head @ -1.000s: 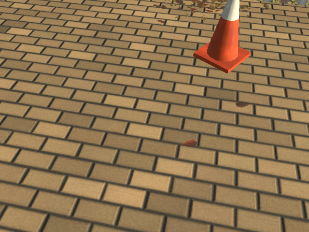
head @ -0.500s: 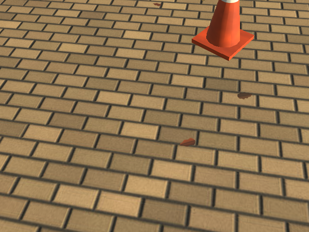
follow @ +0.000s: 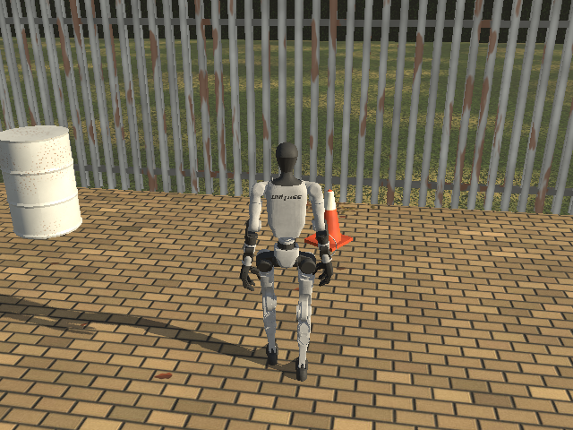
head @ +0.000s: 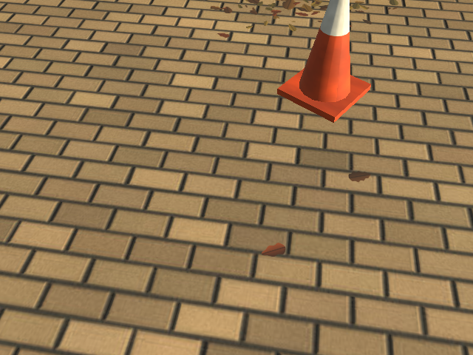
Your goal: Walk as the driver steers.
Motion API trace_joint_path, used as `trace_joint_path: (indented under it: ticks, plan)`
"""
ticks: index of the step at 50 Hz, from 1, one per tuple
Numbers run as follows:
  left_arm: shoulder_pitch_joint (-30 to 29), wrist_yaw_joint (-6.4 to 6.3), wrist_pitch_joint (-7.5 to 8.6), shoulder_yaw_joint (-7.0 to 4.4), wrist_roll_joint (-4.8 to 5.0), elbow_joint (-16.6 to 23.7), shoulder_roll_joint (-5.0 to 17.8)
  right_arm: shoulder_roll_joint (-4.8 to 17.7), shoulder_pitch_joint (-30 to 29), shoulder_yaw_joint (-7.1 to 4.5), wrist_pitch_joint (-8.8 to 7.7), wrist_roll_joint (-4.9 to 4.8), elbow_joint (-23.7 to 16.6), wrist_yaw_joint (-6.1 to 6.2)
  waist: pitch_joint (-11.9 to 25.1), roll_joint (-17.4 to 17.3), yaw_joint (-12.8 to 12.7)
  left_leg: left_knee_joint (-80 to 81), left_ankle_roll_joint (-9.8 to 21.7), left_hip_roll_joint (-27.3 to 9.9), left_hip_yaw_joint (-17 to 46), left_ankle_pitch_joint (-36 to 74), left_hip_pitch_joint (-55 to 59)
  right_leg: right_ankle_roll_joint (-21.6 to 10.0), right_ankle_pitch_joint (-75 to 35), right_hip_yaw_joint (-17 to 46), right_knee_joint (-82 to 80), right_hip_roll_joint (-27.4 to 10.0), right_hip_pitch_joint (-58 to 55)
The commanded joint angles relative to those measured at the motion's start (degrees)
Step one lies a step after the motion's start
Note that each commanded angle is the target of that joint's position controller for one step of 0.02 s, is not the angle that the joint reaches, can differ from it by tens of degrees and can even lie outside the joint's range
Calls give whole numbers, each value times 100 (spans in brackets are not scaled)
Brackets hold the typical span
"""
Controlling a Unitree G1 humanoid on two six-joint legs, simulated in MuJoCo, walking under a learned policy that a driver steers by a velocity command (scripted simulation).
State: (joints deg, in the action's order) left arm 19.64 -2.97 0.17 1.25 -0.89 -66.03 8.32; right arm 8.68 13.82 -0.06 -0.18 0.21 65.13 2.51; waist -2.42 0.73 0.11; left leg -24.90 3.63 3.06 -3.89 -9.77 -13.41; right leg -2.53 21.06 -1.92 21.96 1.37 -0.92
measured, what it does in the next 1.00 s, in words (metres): walks ahead: left foot, then right foot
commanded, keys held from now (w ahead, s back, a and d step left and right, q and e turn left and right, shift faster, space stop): no key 0.16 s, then w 0.36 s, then no key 0.48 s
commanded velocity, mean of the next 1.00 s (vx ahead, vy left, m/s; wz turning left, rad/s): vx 0.17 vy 0.00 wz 0.00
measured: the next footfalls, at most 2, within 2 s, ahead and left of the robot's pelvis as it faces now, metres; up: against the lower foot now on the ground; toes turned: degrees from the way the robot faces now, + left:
left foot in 0.50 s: +0.20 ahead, +0.12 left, +0.00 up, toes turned +4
right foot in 0.94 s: +0.32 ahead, -0.04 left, +0.00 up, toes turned -3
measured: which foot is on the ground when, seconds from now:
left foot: down 0.00-0.24, up 0.26-0.48, down 0.50-1.00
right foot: down 0.00-0.50, up 0.52-0.92, down 0.94-1.00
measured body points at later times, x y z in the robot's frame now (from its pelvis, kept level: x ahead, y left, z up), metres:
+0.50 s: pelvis +0.08 +0.03 -0.02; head +0.10 +0.05 +0.43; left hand -0.07 +0.24 -0.16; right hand +0.16 -0.22 -0.15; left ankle +0.15 +0.12 -0.74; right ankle -0.10 -0.09 -0.74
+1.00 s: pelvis +0.23 +0.05 +0.00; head +0.24 +0.04 +0.44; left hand +0.28 +0.27 -0.16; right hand +0.19 -0.15 -0.17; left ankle +0.16 +0.12 -0.74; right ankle +0.28 -0.04 -0.74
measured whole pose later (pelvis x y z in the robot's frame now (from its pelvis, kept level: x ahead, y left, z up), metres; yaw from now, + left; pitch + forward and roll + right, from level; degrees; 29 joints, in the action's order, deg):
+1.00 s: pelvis +0.23 +0.05 +0.00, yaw +0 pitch -2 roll +0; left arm 12.0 -1.9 1.7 -0.6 -1.0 -61.1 7.4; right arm 7.0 20.9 0.9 -2.8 0.8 63.2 2.4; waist -3.1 -1.5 1.3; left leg -27.3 3.6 2.3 -4.9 -21.7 -4.0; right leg -2.9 10.8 -4.0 29.2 1.0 16.6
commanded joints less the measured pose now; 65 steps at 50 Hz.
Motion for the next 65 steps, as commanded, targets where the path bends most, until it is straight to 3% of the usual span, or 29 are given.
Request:
trace_joint_path:
  ticks: [1, 8, 11, 13, 14, 16, 19, 22, 24, 25, 26, 27, 28, 29, 30, 32, 34, 37, 41, 45, 46, 47, 48, 49, 50, 52, 54, 57, 65]
  plan:
    - [617, -20, 3, -31, -1, -68, 336, 402, 313, -55, -15, 8, -4, 16, -198, 56, -25, 270, 132, -785, 933, 1265, 582, -88, -1391, 523, -433, -705, 844]
    - [686, -27, 26, -3, 5, -122, 277, 320, 483, -35, 5, 8, 146, 18, -285, 32, -3, 322, 91, -768, 930, 1051, 560, -103, -1326, 546, -488, -737, 936]
    - [937, -6, 23, -89, -38, -163, 435, 388, 460, -94, 45, 28, 120, -23, -441, 242, -87, -84, 162, -392, 654, -906, 129, -391, 795, 786, -719, -727, 1058]
    - [1138, 7, 35, -184, 1, -139, 640, 316, 93, -116, 16, 79, -98, -105, -1065, 697, -269, -948, 132, -41, 143, -1549, -1060, -831, 2080, 1621, -1300, -1316, 1017]
    - [1171, 6, 60, -225, 9, -138, 711, 228, -130, -99, -32, 141, -257, -147, -1408, 779, -313, -1323, 105, -120, -64, -1446, -1586, -1023, 2152, 1949, -1517, -1699, 931]
    - [1368, 19, 149, -272, -63, -168, 700, 307, -449, -139, -149, 166, -526, -212, -1602, 613, -385, -1945, 104, -407, -22, -1474, -2375, -1251, 1317, 2175, -1572, -2028, 472]
    - [1540, 53, 291, -331, -109, -187, 749, 432, -670, -231, -316, 118, -822, -288, -1385, 390, -364, -2137, 75, -548, 1, -1499, -2933, -1224, -662, 1771, -1245, -1955, -418]
    - [1333, 89, 355, -362, -101, -101, 832, 384, -644, -284, -368, 29, -1020, -352, -1095, 472, -177, -1657, 140, -321, -253, -1092, -1930, -979, -1887, 1172, -872, -1680, 16]
    - [878, 140, 414, -352, -27, 21, 885, 332, 676, -371, -370, -36, -619, -343, -566, 326, 538, -895, 296, 179, -552, -435, 525, -651, -3524, 455, 262, -1213, 1201]
    - [887, 181, 463, -331, -24, 38, 864, 621, 1613, -515, -376, -8, -316, -290, -54, -7, 915, -667, 435, 60, -231, -501, 1831, -466, -3798, 77, 1500, -889, 1813]
    - [923, 246, 488, -225, 54, 296, 506, 1283, 2521, -677, -392, 128, -258, -216, 614, -1128, 1185, 456, 927, -1646, 2371, -2184, 2809, -122, -1977, -401, 3681, -208, 2990]
    - [838, 269, 477, -261, -2, 394, 420, 1347, 2460, -633, -321, 121, -210, -223, 756, -1275, 960, 1517, 1386, -2584, 4389, -1567, 2388, -126, 884, 99, 5122, 313, 3444]
    - [507, 274, 429, -298, -43, 541, 462, 1242, 1618, -570, -291, 62, -364, -194, 77, -595, 476, 1335, 1318, -2537, 3780, -1158, 1586, -227, 508, 461, 5532, -148, 3597]
    - [350, 287, 431, -282, -55, 587, 385, 992, 1022, -488, -329, 41, -542, -202, -281, -154, 281, 1258, 1230, -2365, 2953, -49, 887, -247, 41, 415, 5371, -353, 3454]
    - [452, 269, 417, -289, -56, 548, 277, 817, 737, -409, -385, 39, -591, -218, -327, -9, 52, 1242, 1051, -2065, 2233, 1011, 529, -237, -159, 376, 5067, -489, 3149]
    - [810, 260, 272, -310, -116, 449, 225, 469, 632, -253, -464, 55, -564, -202, -198, -212, -219, 1192, 823, -1695, 1234, 2601, 114, -128, -177, 223, 4609, -511, 2531]
    - [783, 262, 152, -337, -73, 483, 230, 481, 820, -186, -526, 105, -472, -173, -100, -333, -332, 1054, 785, -1527, 735, 3827, 132, -54, -344, 95, 4188, -377, 2412]
    - [286, 233, 69, -317, -27, 618, 209, 516, 853, -86, -522, 124, -434, -119, -81, -535, -352, 911, 684, -1334, 321, 4353, 237, 29, -672, -40, 2946, -293, 2373]
    - [-310, 154, 37, -273, 25, 712, 229, 475, 1130, -6, -439, 100, -318, -60, 96, -758, -108, 651, 653, -1373, 310, 4288, 439, 40, -1016, -184, 1839, -182, 1944]
    - [-294, 103, 87, -253, -4, 600, 211, 408, 973, 31, -348, 59, -307, -26, -60, -498, -192, 295, 577, -1452, 609, 3004, 330, -77, -1276, -136, 633, -213, 1261]
    - [-191, 85, 138, -258, -28, 555, 302, 401, 1047, 28, -341, 71, -282, -23, -49, -260, -226, 133, 389, -1316, 631, 2328, 212, -96, -1983, 126, 78, -406, 834]
    - [99, 68, 207, -314, -61, 490, 569, 368, 1207, 27, -351, 93, -315, -16, 180, 51, -162, -134, 214, -1081, 544, 1383, -18, -139, -3383, 647, 128, -952, 221]
    - [39, 64, 224, -295, -26, 449, 653, -15, 1992, 76, -295, 7, -141, -16, 300, 606, 248, -73, 82, -706, 388, -268, -194, -638, -4671, 1097, 375, -1487, 68]
    - [-23, 91, 191, -247, 18, 422, 394, 24, 2009, 62, -198, 32, 9, 35, 243, 670, 96, 66, 25, -570, 294, -1007, 63, -831, -4360, 1282, 297, -1590, 403]
    - [-224, 116, 165, -222, 2, 449, 280, 161, 1797, 22, -154, 60, -14, 51, 0, 594, 129, 277, 17, -556, 381, -897, 214, -679, -3707, 1188, 180, -1361, 741]
    - [-374, 92, 126, -233, 18, 478, 298, 277, 1436, -19, -122, 67, -50, 27, -156, 298, 60, 505, 38, -677, 526, -110, 503, -380, -3083, 791, 141, -917, 1007]
    - [-244, 50, 124, -254, 82, 384, 337, 192, 1392, 13, -134, 55, -49, 10, -57, 143, 36, 509, 38, -829, 557, 501, 657, -276, -2916, 627, 130, -757, 932]
    - [-144, 40, 135, -257, 80, 299, 317, 171, 1350, 29, -137, 42, 9, 53, 60, -119, 8, 537, -11, -865, 532, 803, 787, -279, -3130, 604, 184, -761, 753]
    - [-3, 31, 73, -231, 57, 99, 251, 137, 1302, 65, -67, 47, 105, 91, -145, -201, -13, 624, -20, -923, 539, 756, 800, -220, -2741, 564, 66, -714, 881]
